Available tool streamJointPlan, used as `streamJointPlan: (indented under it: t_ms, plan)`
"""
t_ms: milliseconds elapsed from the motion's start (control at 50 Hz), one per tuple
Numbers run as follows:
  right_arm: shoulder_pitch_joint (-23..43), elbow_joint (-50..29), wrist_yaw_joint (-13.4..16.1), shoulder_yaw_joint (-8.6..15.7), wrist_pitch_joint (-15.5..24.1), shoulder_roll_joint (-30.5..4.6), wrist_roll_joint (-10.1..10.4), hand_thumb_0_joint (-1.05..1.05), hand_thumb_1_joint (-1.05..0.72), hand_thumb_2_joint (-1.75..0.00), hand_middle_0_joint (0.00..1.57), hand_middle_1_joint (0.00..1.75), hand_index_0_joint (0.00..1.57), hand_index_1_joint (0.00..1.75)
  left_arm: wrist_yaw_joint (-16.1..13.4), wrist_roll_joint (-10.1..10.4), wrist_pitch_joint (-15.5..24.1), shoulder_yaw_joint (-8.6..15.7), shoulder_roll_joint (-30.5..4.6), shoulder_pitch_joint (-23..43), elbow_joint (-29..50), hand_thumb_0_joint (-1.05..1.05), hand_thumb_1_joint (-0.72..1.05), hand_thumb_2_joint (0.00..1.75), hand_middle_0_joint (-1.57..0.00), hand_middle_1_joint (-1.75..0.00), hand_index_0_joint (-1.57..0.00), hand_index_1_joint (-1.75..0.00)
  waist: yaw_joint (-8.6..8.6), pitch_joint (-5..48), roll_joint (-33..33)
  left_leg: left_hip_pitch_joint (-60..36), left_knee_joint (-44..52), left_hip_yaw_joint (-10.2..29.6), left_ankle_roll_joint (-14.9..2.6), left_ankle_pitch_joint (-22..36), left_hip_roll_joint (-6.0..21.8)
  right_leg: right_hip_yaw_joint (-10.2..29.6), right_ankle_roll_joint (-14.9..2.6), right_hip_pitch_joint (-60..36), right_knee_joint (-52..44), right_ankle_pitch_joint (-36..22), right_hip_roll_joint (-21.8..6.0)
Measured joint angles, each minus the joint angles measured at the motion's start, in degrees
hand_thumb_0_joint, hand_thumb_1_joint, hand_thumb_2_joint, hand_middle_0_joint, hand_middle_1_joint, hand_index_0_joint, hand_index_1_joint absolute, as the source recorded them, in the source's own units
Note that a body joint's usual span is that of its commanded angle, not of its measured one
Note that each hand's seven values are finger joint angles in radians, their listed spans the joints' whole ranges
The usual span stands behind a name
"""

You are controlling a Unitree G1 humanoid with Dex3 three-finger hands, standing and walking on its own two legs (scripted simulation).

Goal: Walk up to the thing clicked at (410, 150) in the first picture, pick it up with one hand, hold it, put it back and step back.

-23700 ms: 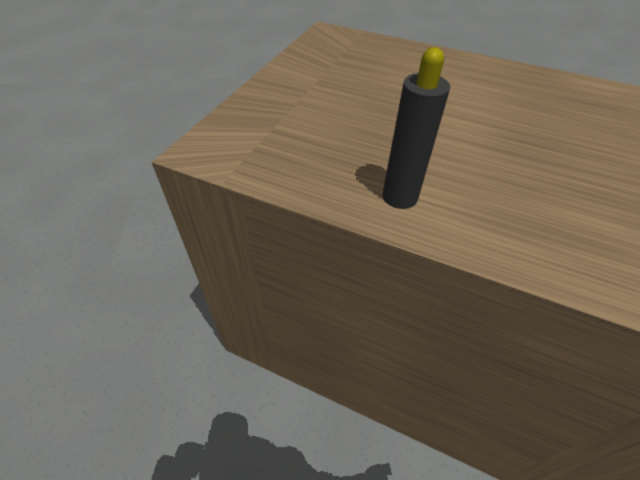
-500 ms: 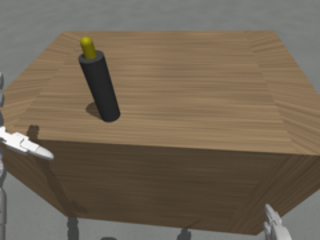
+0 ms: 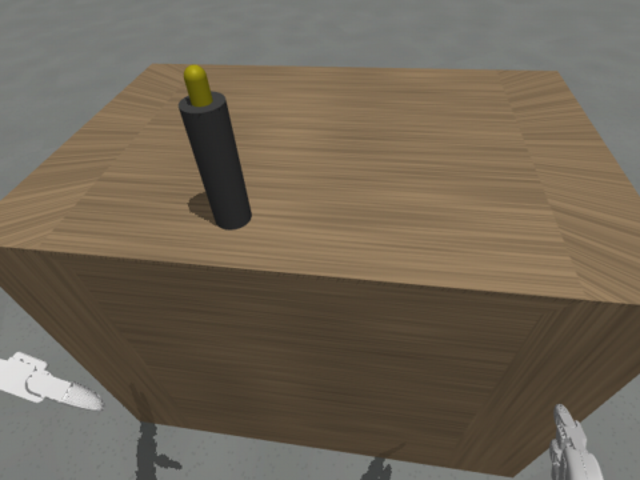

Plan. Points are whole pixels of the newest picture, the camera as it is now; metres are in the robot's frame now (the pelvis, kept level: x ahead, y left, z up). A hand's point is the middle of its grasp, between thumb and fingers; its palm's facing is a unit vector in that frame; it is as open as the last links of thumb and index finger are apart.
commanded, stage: sink last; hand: left
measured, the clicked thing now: (216, 153) +0.49 +0.20 +0.17
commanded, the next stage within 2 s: home in 0.06 s
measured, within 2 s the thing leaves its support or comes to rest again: neither
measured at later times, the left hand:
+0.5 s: hand (105, 360) +0.20 +0.25 +0.12, palm faces +0.29 -0.88 -0.37, open 17.5 cm
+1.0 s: hand (206, 439) +0.19 +0.19 -0.09, palm faces +0.10 -0.97 -0.22, open 17.6 cm
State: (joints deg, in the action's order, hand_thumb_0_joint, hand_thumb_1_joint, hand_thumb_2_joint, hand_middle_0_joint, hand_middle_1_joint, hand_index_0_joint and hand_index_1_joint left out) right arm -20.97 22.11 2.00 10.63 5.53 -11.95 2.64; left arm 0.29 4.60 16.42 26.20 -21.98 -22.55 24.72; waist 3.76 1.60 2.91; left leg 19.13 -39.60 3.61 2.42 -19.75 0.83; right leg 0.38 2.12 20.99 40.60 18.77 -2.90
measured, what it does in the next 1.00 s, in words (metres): stands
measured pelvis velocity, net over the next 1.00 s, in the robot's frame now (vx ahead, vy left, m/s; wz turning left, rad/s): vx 0.02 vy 0.01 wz -0.01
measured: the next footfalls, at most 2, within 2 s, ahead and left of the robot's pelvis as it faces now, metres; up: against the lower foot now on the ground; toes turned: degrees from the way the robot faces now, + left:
none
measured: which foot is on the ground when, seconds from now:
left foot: down 0.00-1.00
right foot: down 0.00-1.00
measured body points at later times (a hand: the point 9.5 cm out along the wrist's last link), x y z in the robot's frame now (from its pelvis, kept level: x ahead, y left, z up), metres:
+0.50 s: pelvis +0.00 +0.01 +0.00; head +0.01 +0.00 +0.45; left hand +0.17 +0.29 +0.14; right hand +0.17 -0.20 -0.07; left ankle +0.02 +0.15 -0.72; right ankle +0.03 -0.14 -0.72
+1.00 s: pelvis +0.02 +0.01 -0.01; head +0.06 +0.02 +0.44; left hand +0.18 +0.24 -0.07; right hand +0.17 -0.23 -0.10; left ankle +0.02 +0.15 -0.72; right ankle +0.03 -0.14 -0.72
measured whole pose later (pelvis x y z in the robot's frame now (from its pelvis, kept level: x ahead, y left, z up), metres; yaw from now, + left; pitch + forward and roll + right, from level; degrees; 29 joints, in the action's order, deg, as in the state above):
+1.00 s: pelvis +0.02 +0.01 -0.01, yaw -1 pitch +5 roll -1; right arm -14.5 33.7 3.7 0.2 6.9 -11.3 0.0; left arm -4.1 -0.4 6.9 1.9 -9.9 -22.6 -17.3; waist -0.2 1.1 -0.3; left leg 26.8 -46.4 3.5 2.1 -24.4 1.8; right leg 0.6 2.7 27.3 44.0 21.3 -1.9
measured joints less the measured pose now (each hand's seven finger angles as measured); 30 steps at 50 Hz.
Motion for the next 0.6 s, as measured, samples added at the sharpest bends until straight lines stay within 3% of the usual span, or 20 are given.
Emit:
streamJointPlan:
  t_ms: [120, 220, 280, 360, 480, 600]
  plan:
    - [-2.3, -1.61, -0.36, -1.19, 2.07, 0.19, -0.06, -0.01, 0.51, -0.05, 0.06, 0.06, 0.05, 0.05, 0.01, -0.58, 1.22, -0.67, 1.14, -0.3, -2.84, -0.01, -0.54, 0.03, -0.07, -0.06, -0.07, -0.06, -0.47, -1.38, -0.85, -0.28, 0.44, -0.52, 0.12, 0.62, 0.14, 0.53, 0.04, -0.08, -0.52, -0.84, 0.16]
    - [-1.74, -0.06, -0.08, -0.4, 3.27, -0.23, -0.59, -0.01, 0.48, -0.07, 0.06, 0.06, 0.06, 0.06, -0.84, -1.21, 1.93, -0.94, 0.65, 0.05, -2.07, -0.01, -0.55, 0.04, -0.07, -0.06, -0.07, -0.06, -0.61, -2.09, -0.85, -0.39, 0.3, -0.61, -0.05, 0.67, 0.24, 0.61, 0.24, -0.53, -1.2, -1.37, 0.27]
    - [-0.83, 0.98, 0.22, -0.3, 4.04, -0.74, -0.56, -0.01, 0.41, -0.13, 0.08, 0.1, 0.08, 0.09, -1.32, -1.31, 3.29, -0.55, -0.17, 0.27, -2.21, -0.01, -0.56, 0.04, -0.07, -0.06, -0.07, -0.06, -0.67, -2.25, -0.7, -0.76, 0.53, -0.78, -0.17, 0.7, 0.26, 0.76, 0.38, -0.97, -1.72, -1.62, 0.29]
    - [-0.02, 1.16, 0.15, -2.86, 4.18, -0.03, -0.14, -0.01, 0.23, -0.27, 0.1, 0.13, 0.1, 0.13, -1.22, -0.88, 4.47, -1.52, 0.37, 0.35, -5.47, -0.01, -0.57, 0.05, -0.07, -0.05, -0.06, -0.06, -0.57, -2.31, -0.77, -0.93, 1.11, -0.93, -0.3, 0.9, 0.22, 0.88, 0.47, -1.09, -2.27, -1.83, 0.23]
    - [1.77, 1.82, -1.07, -7.99, 4.32, 3.62, -0.45, 0.0, -0.09, -0.44, 0.12, 0.18, 0.12, 0.17, -0.03, -0.95, 2.66, -8.07, 5.4, -3.25, -10.6, -0.01, -0.55, 0.06, -0.06, -0.05, -0.06, -0.06, -0.53, -3.07, -1.0, 0.07, 1.3, -0.86, -0.34, 0.95, 0.22, 0.78, 0.48, -0.23, -2.67, -1.95, 0.22]
    - [2.66, 3.65, -0.86, -6.52, 3.58, 3.49, -1.24, 0.0, -0.36, -0.58, 0.15, 0.21, 0.15, 0.21, 0.49, -2.41, -1.24, -14.85, 8.74, -8.84, -16.19, -0.01, -0.54, 0.07, -0.06, -0.06, -0.06, -0.06, -1.36, -2.75, -1.34, 0.81, 1.11, -0.71, -0.57, 0.38, -0.03, 0.6, 0.73, 0.25, -2.79, -1.44, -0.06]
